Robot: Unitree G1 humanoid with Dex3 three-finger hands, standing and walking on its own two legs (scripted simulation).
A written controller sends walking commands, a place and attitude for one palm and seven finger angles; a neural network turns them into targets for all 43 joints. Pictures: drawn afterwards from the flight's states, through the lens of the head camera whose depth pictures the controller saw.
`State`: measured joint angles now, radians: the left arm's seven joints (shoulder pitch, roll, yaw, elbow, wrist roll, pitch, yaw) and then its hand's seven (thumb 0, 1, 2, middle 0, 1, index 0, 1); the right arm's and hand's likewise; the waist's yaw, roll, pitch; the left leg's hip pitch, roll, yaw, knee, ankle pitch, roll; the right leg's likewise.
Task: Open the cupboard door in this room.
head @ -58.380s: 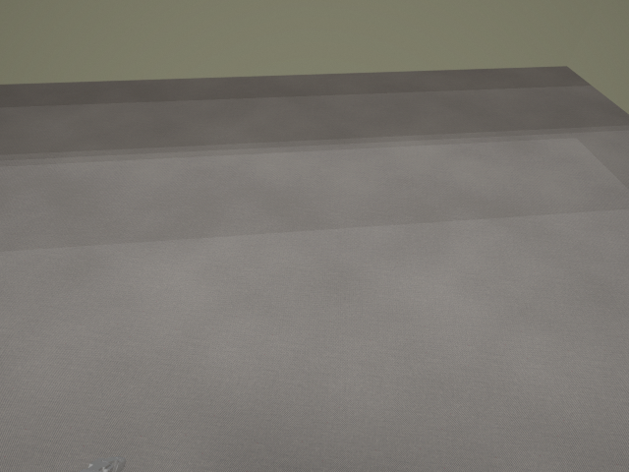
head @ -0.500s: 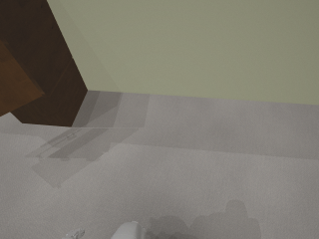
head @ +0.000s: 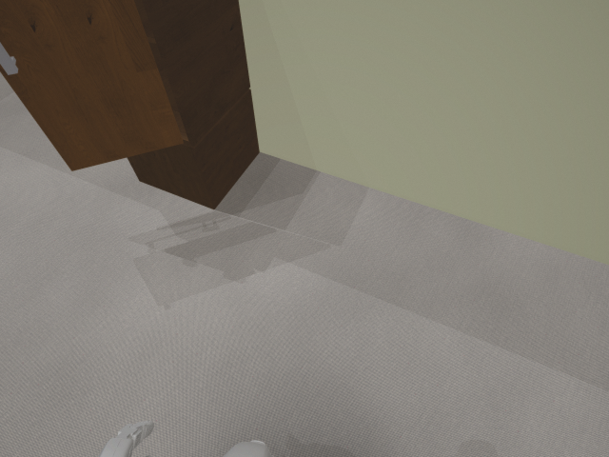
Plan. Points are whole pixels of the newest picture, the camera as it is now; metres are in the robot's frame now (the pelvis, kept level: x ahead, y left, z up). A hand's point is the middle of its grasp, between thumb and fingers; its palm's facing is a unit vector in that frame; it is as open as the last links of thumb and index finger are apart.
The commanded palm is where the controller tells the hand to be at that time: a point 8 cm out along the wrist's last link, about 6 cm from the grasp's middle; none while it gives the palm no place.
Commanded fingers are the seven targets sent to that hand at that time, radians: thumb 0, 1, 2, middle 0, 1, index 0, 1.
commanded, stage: turn to face it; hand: left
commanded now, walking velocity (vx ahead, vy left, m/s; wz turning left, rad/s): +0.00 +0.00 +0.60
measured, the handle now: out of the picture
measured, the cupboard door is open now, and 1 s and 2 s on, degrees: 47 47 47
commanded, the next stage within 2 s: take the last steps up to it in 0.58 s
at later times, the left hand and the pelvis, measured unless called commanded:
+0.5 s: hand out of the picture +0.03 +0.22 -0.15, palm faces +0.29 -0.92 -0.25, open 7.3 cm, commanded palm none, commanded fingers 0.00 0.90 0.90 -0.20 -0.30 -0.20 -0.30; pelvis +0.01 +0.00 +0.01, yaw +15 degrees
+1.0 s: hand out of the picture -0.01 +0.21 -0.16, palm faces +0.45 -0.87 -0.19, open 7.3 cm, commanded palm none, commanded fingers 0.00 0.90 0.90 -0.20 -0.30 -0.20 -0.30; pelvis +0.04 +0.01 +0.01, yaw +24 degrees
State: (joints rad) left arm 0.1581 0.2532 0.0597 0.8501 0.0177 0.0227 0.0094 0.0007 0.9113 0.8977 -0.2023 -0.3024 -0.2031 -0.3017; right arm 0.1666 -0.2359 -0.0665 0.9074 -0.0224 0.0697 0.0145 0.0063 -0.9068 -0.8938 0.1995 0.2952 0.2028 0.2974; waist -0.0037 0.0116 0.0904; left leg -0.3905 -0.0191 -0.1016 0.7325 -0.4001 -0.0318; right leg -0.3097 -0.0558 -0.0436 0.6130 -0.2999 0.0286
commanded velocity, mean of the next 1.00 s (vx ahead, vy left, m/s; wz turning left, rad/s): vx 0.10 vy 0.05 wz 0.31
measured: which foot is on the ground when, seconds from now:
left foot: up 0.00-0.24, down 0.26-0.56, up 0.58-0.82, down 0.84-1.00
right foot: down 0.00-0.26, up 0.28-0.54, down 0.56-0.84, up 0.86-1.00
